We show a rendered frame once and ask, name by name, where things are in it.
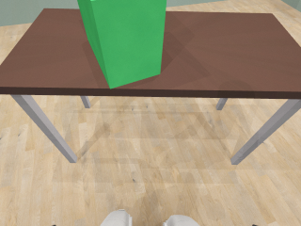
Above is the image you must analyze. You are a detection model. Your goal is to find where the robot thigh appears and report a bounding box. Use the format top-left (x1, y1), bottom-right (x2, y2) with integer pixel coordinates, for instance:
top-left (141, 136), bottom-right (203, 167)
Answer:
top-left (100, 210), bottom-right (133, 226)
top-left (163, 215), bottom-right (199, 226)

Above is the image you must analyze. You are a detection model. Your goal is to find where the table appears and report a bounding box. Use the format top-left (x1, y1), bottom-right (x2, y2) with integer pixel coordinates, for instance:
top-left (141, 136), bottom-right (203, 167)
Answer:
top-left (0, 8), bottom-right (301, 165)

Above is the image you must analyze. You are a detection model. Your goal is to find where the robot right thigh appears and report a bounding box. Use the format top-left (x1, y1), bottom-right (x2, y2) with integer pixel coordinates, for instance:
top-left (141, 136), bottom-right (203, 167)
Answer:
top-left (163, 215), bottom-right (199, 226)

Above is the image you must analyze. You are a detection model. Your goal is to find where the carton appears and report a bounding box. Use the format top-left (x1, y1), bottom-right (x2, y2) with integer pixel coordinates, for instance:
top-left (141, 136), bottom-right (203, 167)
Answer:
top-left (77, 0), bottom-right (166, 89)

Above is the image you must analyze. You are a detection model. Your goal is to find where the robot left thigh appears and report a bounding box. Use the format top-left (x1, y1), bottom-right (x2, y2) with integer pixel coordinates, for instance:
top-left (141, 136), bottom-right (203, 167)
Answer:
top-left (100, 210), bottom-right (133, 226)

